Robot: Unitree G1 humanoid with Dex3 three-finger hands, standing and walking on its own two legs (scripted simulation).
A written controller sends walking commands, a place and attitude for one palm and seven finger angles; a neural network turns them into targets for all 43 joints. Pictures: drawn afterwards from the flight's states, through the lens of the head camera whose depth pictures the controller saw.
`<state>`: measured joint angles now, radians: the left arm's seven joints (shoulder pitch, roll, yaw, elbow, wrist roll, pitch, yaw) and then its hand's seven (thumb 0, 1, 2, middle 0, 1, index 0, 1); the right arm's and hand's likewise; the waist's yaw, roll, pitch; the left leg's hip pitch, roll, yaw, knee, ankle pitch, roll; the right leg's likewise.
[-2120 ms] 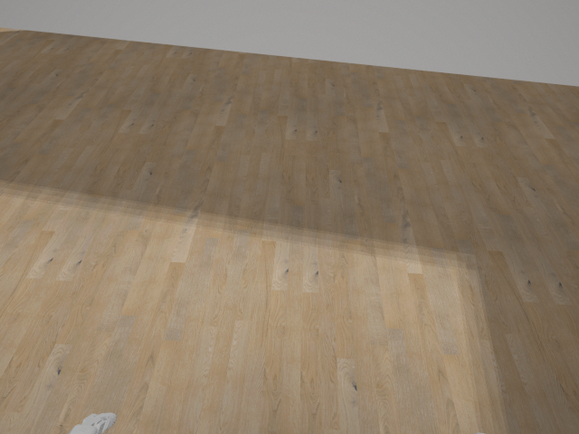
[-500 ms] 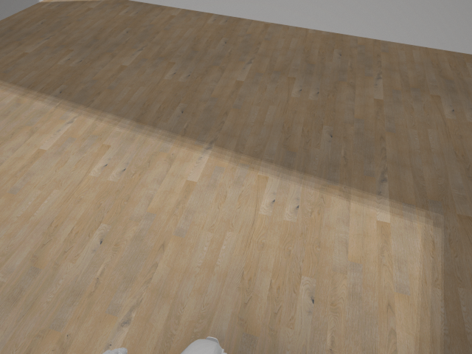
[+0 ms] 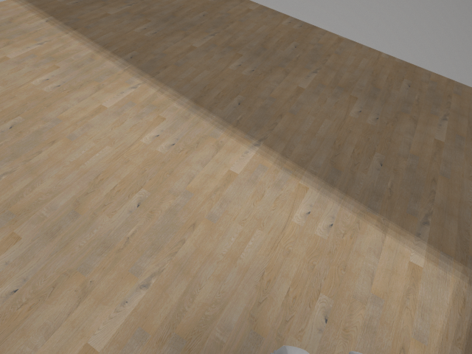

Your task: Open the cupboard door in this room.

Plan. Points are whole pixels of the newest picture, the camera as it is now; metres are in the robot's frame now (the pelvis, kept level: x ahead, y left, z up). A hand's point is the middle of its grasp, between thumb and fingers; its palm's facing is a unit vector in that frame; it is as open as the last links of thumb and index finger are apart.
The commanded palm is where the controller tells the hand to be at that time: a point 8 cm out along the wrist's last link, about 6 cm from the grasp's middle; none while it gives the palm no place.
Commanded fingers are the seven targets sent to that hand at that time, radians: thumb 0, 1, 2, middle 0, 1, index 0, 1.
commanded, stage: turn or walk to find it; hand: left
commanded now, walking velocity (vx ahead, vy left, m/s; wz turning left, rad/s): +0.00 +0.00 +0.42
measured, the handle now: out of the picture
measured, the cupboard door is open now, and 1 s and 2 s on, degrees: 0 0 0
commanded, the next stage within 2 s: none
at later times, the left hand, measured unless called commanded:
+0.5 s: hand out of the picture -0.01 +0.17 -0.16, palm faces +0.24 -0.94 -0.23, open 7.4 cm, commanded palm none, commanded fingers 0.00 0.90 0.90 -0.20 -0.30 -0.20 -0.30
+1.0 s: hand out of the picture -0.06 +0.23 -0.16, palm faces +0.43 -0.87 -0.25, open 7.4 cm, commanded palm none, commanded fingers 0.00 0.90 0.90 -0.20 -0.30 -0.20 -0.30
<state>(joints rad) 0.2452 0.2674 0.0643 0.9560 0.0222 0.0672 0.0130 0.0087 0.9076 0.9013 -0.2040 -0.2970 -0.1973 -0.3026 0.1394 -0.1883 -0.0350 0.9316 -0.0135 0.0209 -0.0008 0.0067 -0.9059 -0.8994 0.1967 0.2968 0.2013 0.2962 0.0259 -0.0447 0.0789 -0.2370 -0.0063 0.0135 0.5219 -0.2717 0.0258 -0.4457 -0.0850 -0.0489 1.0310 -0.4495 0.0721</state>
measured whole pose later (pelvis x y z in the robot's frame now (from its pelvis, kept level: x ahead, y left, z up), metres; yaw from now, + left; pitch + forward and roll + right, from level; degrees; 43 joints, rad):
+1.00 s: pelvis -0.06 +0.00 +0.01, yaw +25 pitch +0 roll -1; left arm 0.16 0.23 0.07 0.93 0.02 0.06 0.02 0.01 0.91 0.90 -0.20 -0.30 -0.20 -0.30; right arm 0.22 -0.17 -0.05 0.96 -0.02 0.02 -0.01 0.01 -0.90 -0.90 0.20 0.30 0.20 0.30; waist -0.02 -0.01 0.06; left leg -0.24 -0.06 -0.04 0.45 -0.21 0.05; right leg -0.38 -0.06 -0.01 0.87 -0.43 0.08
